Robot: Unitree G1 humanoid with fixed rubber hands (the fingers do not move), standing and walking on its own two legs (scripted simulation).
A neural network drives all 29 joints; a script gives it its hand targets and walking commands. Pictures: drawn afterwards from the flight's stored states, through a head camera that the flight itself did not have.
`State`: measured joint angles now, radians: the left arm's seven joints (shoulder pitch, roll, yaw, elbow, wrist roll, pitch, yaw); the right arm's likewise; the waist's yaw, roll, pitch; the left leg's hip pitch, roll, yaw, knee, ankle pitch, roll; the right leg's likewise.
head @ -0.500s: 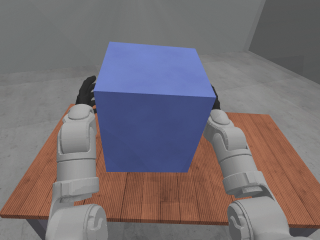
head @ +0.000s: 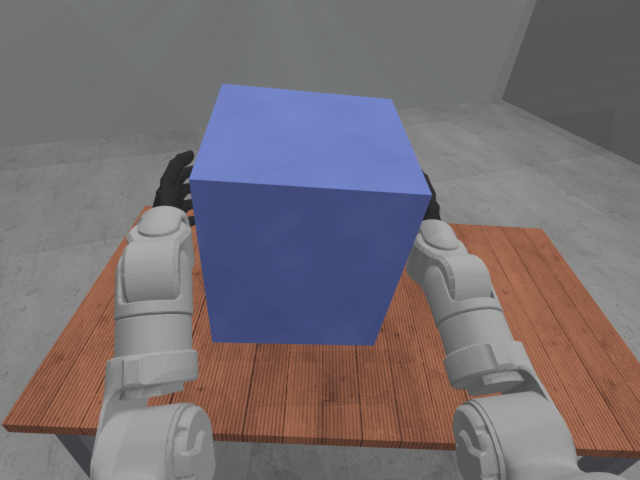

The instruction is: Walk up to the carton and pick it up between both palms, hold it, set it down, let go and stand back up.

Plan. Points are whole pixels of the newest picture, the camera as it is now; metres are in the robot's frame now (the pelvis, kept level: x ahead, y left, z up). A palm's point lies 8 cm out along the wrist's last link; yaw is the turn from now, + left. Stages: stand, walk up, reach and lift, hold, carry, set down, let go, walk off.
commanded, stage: hold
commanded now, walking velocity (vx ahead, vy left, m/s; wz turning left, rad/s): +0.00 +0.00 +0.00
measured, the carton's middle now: (301, 221) +0.38 +0.01 +0.19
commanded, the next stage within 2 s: set down in 0.74 s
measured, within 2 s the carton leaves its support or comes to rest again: neither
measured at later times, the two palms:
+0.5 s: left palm (172, 216) +0.36 +0.16 +0.21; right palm (422, 224) +0.36 -0.14 +0.20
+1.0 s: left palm (178, 207) +0.37 +0.15 +0.22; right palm (428, 230) +0.35 -0.15 +0.19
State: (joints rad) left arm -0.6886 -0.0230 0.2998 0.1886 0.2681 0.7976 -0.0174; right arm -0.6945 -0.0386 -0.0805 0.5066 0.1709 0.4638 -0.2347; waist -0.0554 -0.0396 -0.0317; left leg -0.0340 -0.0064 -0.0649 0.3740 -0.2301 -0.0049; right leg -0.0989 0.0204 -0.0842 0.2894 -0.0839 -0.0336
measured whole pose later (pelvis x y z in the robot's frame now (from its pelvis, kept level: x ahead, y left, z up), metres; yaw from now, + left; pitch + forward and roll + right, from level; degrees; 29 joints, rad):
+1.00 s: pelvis +0.00 +0.01 +0.00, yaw +1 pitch -7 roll -1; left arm -0.69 -0.04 0.33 0.22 0.26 0.70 -0.03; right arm -0.66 0.02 -0.16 0.47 0.11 0.39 -0.22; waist -0.10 -0.03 -0.03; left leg -0.03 -0.02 -0.08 0.37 -0.23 0.01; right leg -0.08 0.01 -0.09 0.27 -0.08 -0.02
